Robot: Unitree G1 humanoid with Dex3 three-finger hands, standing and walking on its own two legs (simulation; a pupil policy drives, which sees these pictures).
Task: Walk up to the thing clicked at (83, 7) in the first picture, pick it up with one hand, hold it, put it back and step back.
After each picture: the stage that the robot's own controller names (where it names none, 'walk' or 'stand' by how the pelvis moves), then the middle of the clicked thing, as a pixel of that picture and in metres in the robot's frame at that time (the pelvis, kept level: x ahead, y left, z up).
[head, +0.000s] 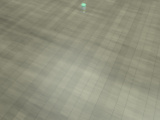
stand; (83, 8) +2.09 -0.09 -0.72
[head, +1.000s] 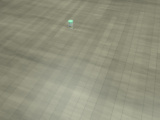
walk; (70, 24) +1.96 +0.21 -0.71
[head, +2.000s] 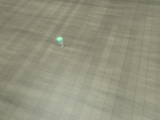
walk; (60, 42) +1.32 +0.31 -0.72
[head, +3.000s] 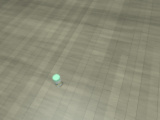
walk; (57, 80) +0.82 +0.26 -0.72
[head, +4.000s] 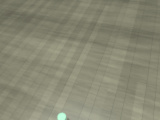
walk; (62, 119) +0.47 +0.23 -0.71
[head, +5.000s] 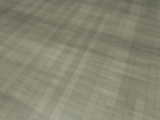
stand; out of the picture +0.37 +0.16 -0.70
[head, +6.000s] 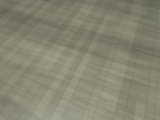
stand; out of the picture +0.34 +0.16 -0.72
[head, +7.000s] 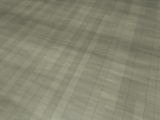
stand; out of the picture +0.34 +0.17 -0.73
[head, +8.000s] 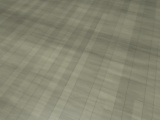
stand; out of the picture +0.33 +0.18 -0.73
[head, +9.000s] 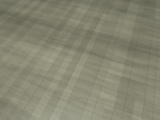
stand; out of the picture +0.32 +0.18 -0.73
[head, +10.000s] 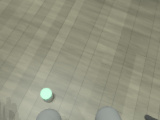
go down; (46, 95) +0.38 +0.16 -0.53
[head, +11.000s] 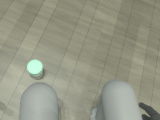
go down; (35, 70) +0.42 +0.18 -0.32
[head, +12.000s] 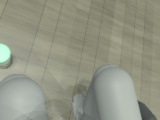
close in; (0, 56) +0.42 +0.20 -0.25
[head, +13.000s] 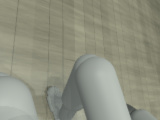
close; out of the picture +0.42 +0.22 -0.23
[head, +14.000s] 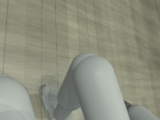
close; out of the picture +0.41 +0.23 -0.22
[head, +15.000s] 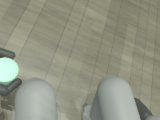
lift; (4, 74) +0.33 +0.24 -0.09
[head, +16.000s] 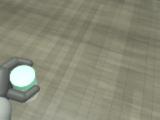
hold; (25, 84) +0.32 +0.17 +0.06
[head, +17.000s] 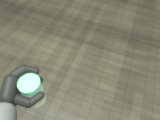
hold; (33, 91) +0.31 +0.16 +0.02
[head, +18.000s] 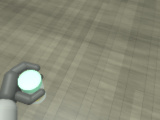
hold; (33, 88) +0.32 +0.16 +0.02
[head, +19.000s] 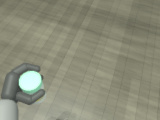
crouch; (33, 88) +0.33 +0.16 -0.02
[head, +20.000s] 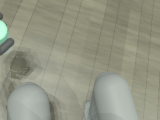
lower; out of the picture +0.47 +0.21 -0.07
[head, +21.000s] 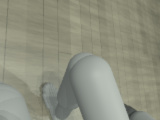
lower; out of the picture +0.44 +0.26 -0.22
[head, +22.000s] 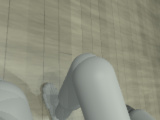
lower; out of the picture +0.42 +0.25 -0.23
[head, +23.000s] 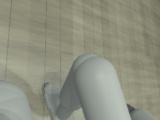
lower; out of the picture +0.42 +0.25 -0.23
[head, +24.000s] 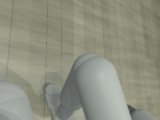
lower; out of the picture +0.42 +0.25 -0.23
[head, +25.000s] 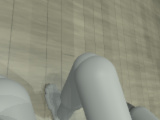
open; out of the picture +0.42 +0.23 -0.22
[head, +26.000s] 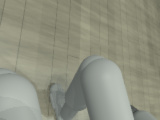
stand; out of the picture +0.42 +0.23 -0.23
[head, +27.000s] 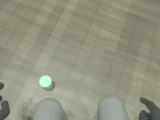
walk; (46, 83) +0.41 +0.17 -0.47
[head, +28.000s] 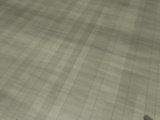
stand; out of the picture +0.36 +0.15 -0.66
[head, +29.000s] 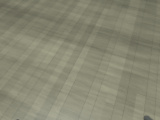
stand; out of the picture +0.36 +0.16 -0.66
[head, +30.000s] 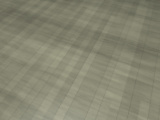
stand; out of the picture +0.37 +0.14 -0.71
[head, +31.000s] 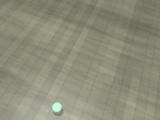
walk; (57, 109) +0.42 +0.10 -0.70
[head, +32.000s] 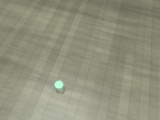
walk; (59, 87) +0.57 +0.14 -0.70
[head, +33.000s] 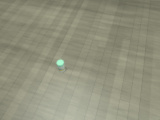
walk; (61, 66) +0.87 +0.23 -0.70
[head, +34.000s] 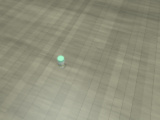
stand; (61, 61) +0.99 +0.17 -0.70
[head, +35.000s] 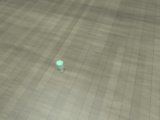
stand; (60, 66) +1.00 +0.19 -0.72
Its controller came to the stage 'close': yes
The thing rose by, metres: 0.73
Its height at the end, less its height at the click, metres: +0.00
